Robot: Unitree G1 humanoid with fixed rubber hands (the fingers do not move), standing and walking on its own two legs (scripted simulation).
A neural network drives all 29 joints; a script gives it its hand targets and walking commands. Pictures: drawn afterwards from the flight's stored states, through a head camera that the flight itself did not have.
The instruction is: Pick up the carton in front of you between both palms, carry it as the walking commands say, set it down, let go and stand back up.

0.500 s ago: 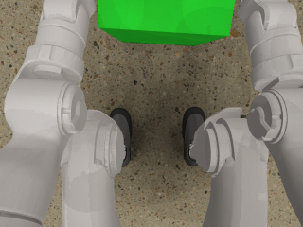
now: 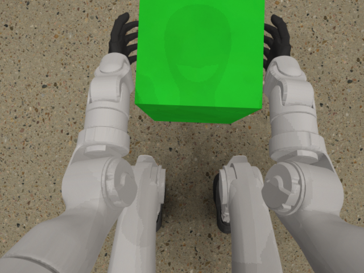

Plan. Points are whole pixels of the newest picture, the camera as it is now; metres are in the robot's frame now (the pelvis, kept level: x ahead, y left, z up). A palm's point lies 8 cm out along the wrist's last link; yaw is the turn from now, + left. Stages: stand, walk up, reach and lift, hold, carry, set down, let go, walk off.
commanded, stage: reach and lift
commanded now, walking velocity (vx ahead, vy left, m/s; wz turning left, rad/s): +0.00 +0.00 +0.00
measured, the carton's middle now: (196, 71) +0.51 -0.01 -0.14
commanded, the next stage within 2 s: none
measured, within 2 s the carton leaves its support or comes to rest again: neither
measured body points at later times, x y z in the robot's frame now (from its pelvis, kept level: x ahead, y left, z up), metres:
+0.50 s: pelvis +0.03 +0.00 +0.12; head +0.23 +0.00 +0.52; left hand +0.49 +0.14 +0.07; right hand +0.49 -0.16 +0.07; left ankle +0.12 +0.13 -0.42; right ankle +0.12 -0.13 -0.42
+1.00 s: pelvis +0.08 +0.00 +0.26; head +0.16 +0.00 +0.70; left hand +0.44 +0.15 +0.23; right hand +0.44 -0.15 +0.23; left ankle +0.12 +0.13 -0.42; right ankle +0.12 -0.13 -0.42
